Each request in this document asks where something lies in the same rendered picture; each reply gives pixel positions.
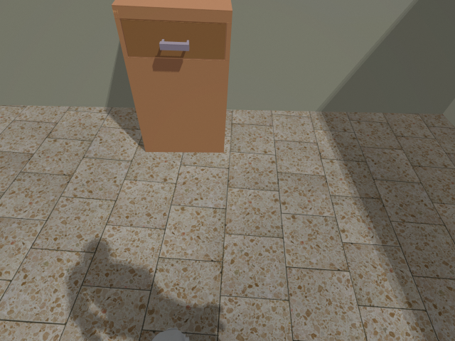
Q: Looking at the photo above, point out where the cabinet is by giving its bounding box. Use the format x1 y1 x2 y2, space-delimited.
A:
112 0 232 153

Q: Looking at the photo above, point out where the handle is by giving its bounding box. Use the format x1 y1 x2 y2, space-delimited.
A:
159 39 189 51

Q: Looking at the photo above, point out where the drawer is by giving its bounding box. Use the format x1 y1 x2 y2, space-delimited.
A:
121 18 226 60

